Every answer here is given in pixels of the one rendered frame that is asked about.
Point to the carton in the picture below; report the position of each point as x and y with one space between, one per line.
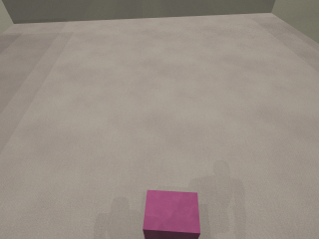
171 215

